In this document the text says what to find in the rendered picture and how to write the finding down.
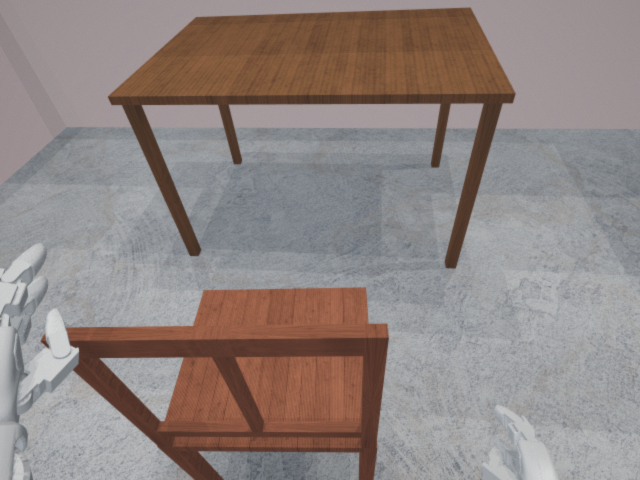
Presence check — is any robot left forearm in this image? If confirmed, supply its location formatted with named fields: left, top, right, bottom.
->
left=0, top=421, right=33, bottom=480

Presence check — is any right robot hand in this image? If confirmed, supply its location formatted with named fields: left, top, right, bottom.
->
left=482, top=405, right=559, bottom=480

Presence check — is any left robot hand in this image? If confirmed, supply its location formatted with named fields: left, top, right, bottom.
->
left=0, top=243, right=79, bottom=423

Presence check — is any table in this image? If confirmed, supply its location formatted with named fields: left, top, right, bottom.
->
left=108, top=8, right=516, bottom=269

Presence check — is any chair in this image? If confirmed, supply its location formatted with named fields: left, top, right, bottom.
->
left=41, top=287, right=389, bottom=480

